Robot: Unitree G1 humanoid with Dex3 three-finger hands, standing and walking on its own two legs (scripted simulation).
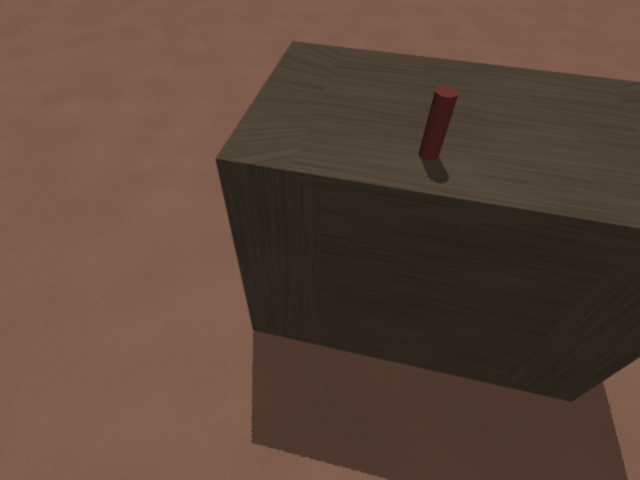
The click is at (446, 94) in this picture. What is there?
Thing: slim round
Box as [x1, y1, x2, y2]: [419, 86, 457, 160]
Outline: 448,86 440,86 435,89 419,150 419,155 424,159 433,160 437,158 457,96 457,91
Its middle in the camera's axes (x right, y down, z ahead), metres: +0.24 -0.24 +0.78
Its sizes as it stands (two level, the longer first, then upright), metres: 0.043 0.043 0.143
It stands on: a support 0.75 m high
